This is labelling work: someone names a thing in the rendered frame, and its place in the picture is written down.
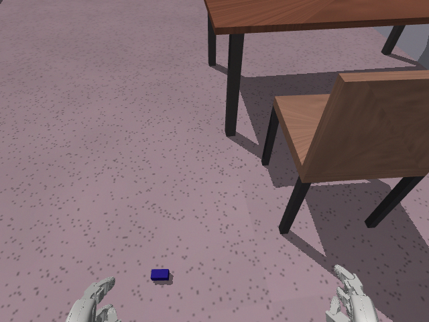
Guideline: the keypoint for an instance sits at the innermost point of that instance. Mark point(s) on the small box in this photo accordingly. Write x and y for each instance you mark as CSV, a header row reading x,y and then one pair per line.
x,y
160,274

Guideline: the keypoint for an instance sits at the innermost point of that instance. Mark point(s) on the table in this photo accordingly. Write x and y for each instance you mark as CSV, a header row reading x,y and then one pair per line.
x,y
240,17

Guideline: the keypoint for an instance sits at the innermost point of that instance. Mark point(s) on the chair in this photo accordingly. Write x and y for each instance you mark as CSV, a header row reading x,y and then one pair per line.
x,y
372,125

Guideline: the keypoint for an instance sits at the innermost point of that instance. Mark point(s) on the right robot hand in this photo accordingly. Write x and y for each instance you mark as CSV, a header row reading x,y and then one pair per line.
x,y
359,307

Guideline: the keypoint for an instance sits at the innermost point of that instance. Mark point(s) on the left robot hand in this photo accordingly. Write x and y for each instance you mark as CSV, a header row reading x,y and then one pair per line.
x,y
84,309

